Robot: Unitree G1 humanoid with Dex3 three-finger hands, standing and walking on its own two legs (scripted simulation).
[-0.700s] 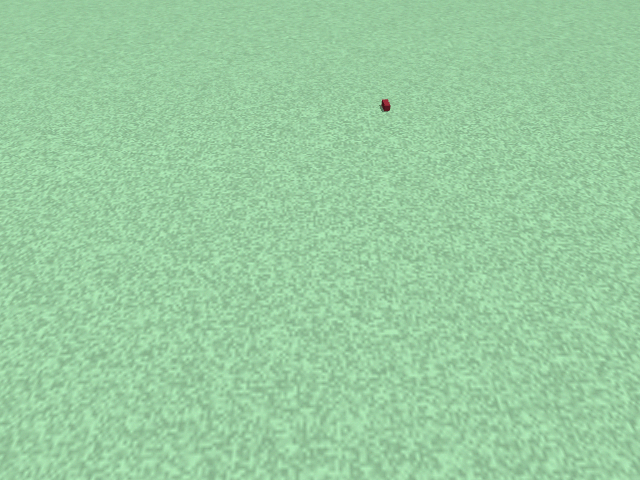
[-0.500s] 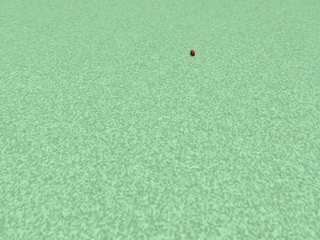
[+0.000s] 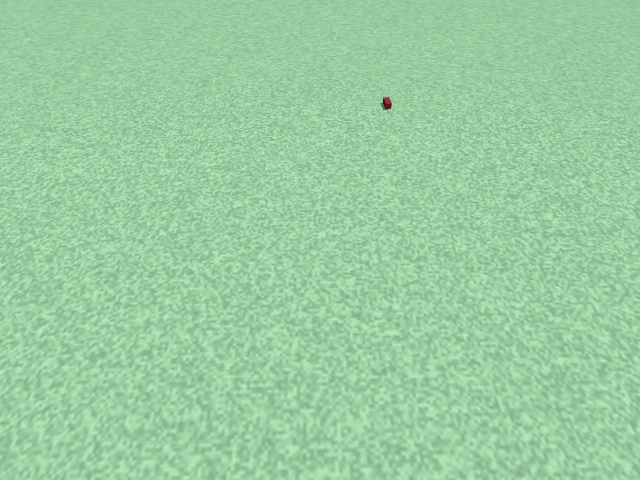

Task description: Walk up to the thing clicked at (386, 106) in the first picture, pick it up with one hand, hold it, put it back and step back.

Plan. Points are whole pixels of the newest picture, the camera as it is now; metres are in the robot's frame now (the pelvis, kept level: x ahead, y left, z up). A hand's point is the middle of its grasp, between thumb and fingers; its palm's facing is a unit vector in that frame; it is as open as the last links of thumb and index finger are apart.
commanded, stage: stand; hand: left
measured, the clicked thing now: (387, 103) +2.22 -0.44 -0.76
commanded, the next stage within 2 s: walk up in 0.42 s
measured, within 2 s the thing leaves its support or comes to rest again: neither
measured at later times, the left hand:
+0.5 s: hand out of the picture +0.08 +0.26 -0.15, palm faces -0.09 -0.94 -0.33, open 7.4 cm
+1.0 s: hand (214, 374) +0.30 +0.18 -0.13, palm faces -0.36 -0.82 -0.45, open 7.4 cm
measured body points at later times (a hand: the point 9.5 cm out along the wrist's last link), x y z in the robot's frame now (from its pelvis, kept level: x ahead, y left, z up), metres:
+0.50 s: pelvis +0.01 +0.00 +0.00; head +0.02 -0.01 +0.45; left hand +0.08 +0.30 -0.13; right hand +0.09 -0.31 -0.13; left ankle +0.00 +0.12 -0.74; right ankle +0.00 -0.12 -0.74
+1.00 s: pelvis +0.19 -0.08 -0.01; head +0.17 -0.12 +0.44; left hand +0.32 +0.22 -0.10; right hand +0.22 -0.44 -0.11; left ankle +0.37 +0.00 -0.68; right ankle +0.10 -0.21 -0.75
